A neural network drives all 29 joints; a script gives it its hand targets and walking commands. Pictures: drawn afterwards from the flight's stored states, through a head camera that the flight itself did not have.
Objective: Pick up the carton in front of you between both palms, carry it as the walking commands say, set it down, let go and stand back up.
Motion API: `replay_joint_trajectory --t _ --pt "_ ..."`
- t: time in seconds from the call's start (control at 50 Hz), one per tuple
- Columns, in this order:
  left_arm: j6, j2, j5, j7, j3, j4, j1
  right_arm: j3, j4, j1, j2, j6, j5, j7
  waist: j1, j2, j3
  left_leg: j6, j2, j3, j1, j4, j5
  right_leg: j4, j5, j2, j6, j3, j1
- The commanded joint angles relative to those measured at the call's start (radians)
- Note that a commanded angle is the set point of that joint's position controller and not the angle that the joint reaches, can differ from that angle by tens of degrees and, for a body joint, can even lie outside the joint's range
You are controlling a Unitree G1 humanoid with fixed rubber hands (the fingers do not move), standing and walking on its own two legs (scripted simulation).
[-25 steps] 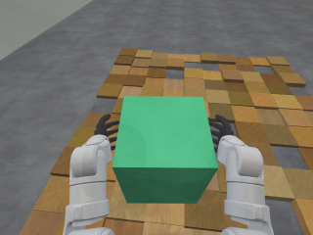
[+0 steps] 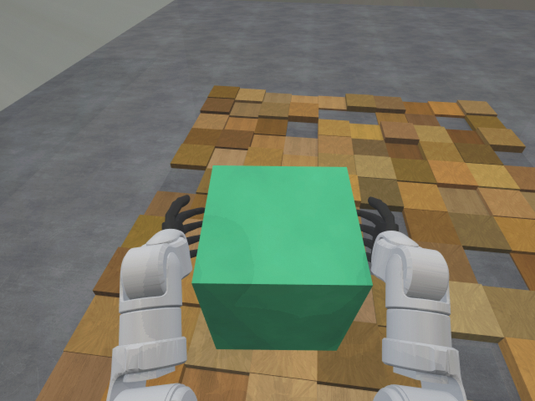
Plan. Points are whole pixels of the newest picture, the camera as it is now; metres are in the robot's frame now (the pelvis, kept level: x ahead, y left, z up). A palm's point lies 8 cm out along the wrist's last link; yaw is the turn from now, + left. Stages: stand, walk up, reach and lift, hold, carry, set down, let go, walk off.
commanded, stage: carry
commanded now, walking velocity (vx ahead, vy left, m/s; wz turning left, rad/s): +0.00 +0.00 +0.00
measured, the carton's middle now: (278, 263) +0.34 +0.00 +0.04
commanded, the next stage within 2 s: none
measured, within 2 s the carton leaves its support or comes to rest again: neither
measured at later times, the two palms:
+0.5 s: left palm (172, 252) +0.30 +0.15 +0.11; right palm (384, 255) +0.30 -0.15 +0.11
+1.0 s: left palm (169, 258) +0.29 +0.15 +0.12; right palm (386, 261) +0.29 -0.15 +0.11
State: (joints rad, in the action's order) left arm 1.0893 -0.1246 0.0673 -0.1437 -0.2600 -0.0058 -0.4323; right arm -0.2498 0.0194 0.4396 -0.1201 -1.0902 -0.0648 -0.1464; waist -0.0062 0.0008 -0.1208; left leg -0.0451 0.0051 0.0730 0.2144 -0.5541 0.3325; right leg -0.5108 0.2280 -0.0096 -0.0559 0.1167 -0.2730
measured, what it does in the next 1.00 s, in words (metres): stands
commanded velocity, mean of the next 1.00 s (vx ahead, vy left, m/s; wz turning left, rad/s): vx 0.00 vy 0.00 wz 0.00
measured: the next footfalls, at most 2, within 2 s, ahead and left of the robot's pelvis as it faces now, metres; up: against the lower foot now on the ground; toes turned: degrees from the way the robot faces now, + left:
none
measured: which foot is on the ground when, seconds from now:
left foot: down 0.00-1.00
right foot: down 0.00-1.00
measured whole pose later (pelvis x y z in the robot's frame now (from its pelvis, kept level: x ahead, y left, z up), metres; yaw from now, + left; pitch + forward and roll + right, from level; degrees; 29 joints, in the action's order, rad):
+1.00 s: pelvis -0.03 +0.00 +0.00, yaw -1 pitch +1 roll +1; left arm 1.09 -0.12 0.07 -0.14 -0.26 0.00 -0.44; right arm -0.26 0.01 0.45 -0.13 -1.10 -0.07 -0.15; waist 0.00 0.01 -0.10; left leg -0.04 0.01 0.11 0.25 -0.56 0.30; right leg -0.48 0.20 0.01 -0.05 0.10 -0.30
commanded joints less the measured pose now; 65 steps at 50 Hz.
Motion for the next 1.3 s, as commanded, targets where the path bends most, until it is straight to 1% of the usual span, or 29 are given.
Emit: replay_joint_trajectory --t 0.0,0.2,0.38,0.54,0.98,1.28 --pt "-0.012 -0.742 -0.167 0.003 0.572 0.060 -0.582 0.574 -0.076 0.590 -0.755 0.018 0.174 0.008 0.001 -0.001 -0.262 -0.016 -0.137 -0.115 -0.027 0.067 -0.285 0.044 -0.341 0.161 -0.016 -0.148 0.149" --pt "-0.010 -0.747 -0.170 0.007 0.575 0.063 -0.587 0.574 -0.076 0.592 -0.760 0.015 0.173 0.011 0.003 0.002 -0.266 -0.016 -0.137 -0.112 -0.021 0.070 -0.270 0.048 -0.335 0.164 -0.015 -0.148 0.147" --pt "-0.009 -0.748 -0.173 0.011 0.576 0.064 -0.588 0.574 -0.075 0.590 -0.765 0.014 0.169 0.011 0.006 0.011 -0.270 -0.016 -0.133 -0.108 -0.006 0.065 -0.243 0.049 -0.358 0.172 -0.016 -0.154 0.156" --pt "-0.010 -0.752 -0.175 0.014 0.580 0.071 -0.593 0.584 -0.083 0.601 -0.773 0.014 0.176 0.013 0.006 0.014 -0.268 -0.016 -0.131 -0.106 -0.010 0.073 -0.220 0.058 -0.311 0.169 -0.015 -0.155 0.141" --pt "-0.007 -0.755 -0.180 0.017 0.582 0.071 -0.600 0.578 -0.077 0.598 -0.772 0.008 0.170 0.013 0.010 0.017 -0.262 -0.015 -0.134 -0.096 -0.007 0.080 -0.180 0.076 -0.273 0.171 -0.012 -0.160 0.121" --pt "-0.006 -0.756 -0.179 0.017 0.583 0.074 -0.600 0.581 -0.080 0.599 -0.773 0.008 0.174 0.015 0.010 0.015 -0.263 -0.015 -0.138 -0.092 -0.005 0.081 -0.185 0.076 -0.268 0.171 -0.010 -0.156 0.117"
